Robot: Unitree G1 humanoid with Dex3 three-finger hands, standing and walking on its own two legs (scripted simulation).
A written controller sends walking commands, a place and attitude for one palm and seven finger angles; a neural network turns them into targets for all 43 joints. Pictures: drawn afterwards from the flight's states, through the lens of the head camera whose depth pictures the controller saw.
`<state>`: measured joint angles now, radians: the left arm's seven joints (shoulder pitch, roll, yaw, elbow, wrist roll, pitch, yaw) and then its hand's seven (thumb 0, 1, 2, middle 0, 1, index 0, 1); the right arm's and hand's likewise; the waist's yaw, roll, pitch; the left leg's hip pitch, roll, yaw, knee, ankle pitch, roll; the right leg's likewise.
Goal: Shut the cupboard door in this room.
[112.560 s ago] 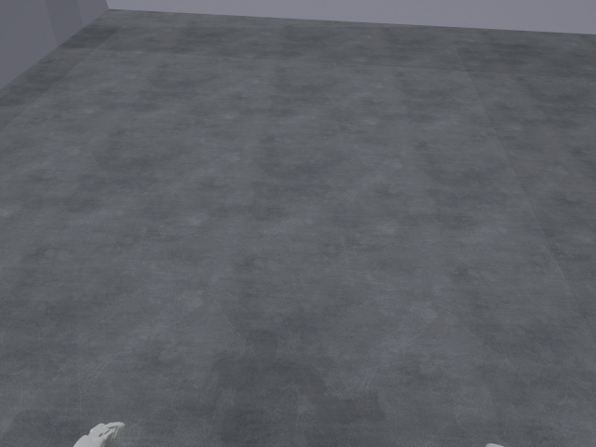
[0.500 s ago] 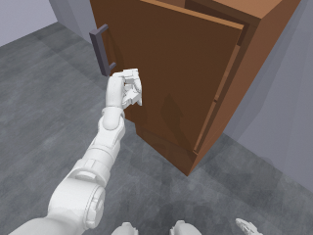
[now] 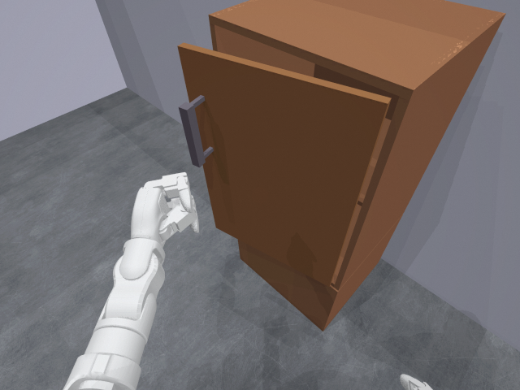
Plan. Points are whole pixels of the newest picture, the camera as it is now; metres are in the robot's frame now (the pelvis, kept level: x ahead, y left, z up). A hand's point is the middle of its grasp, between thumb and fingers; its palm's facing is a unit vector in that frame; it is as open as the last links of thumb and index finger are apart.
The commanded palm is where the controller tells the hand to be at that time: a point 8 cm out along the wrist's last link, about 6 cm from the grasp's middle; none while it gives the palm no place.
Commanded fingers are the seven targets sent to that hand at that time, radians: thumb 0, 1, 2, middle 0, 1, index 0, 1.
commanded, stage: draw the hand back to the body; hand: left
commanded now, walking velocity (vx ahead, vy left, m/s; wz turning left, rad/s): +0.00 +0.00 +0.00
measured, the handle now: (199, 132) +0.63 +0.15 +0.05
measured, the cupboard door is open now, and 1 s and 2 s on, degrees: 12 12 12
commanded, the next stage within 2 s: step back with the hand held close in 1.16 s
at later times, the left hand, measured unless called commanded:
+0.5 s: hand (74, 258) +0.25 +0.22 +0.16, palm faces +0.28 -0.92 -0.28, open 4.0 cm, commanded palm +0.20 +0.27 +0.17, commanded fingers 0.00 0.90 0.90 -0.56 -0.69 -0.56 -0.69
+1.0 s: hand out of the picture +0.19 +0.29 +0.18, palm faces +0.50 -0.78 -0.38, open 7.2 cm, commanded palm +0.14 +0.32 +0.20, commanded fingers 0.00 0.90 0.90 -0.20 -0.30 -0.20 -0.30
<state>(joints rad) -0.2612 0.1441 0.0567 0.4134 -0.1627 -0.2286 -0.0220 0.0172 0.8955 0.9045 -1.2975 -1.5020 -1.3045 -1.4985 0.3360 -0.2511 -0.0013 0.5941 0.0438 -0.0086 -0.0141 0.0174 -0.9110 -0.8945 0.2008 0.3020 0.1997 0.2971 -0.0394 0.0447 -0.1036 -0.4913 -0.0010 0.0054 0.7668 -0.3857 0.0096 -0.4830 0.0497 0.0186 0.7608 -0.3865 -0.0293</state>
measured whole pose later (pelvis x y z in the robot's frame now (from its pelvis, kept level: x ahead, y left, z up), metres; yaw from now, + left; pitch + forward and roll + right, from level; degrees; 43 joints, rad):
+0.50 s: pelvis +0.01 +0.02 +0.03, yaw +2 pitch -3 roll -1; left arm 0.24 0.29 0.11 -0.21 -0.07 -0.04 0.08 0.02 0.89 0.90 -0.82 -0.98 -0.83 -0.97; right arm 0.17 -0.20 0.07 0.57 0.02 -0.01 -0.08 0.02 -0.91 -0.89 0.20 0.30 0.20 0.30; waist 0.05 0.07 -0.02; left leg -0.16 -0.03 -0.01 0.49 -0.28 0.03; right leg -0.14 0.02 0.01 0.46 -0.28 -0.01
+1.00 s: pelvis +0.01 +0.02 +0.03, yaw +2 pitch -3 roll +0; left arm 0.45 0.32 0.33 -0.36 -0.07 -0.07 0.12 0.01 0.89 0.90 -0.24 -0.34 -0.25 -0.34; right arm 0.20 -0.24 0.01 0.63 0.02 -0.08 -0.08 0.02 -0.91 -0.89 0.20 0.30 0.20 0.30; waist 0.07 0.07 -0.01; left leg -0.14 -0.04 -0.01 0.46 -0.26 0.04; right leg -0.11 0.01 0.01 0.43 -0.26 0.00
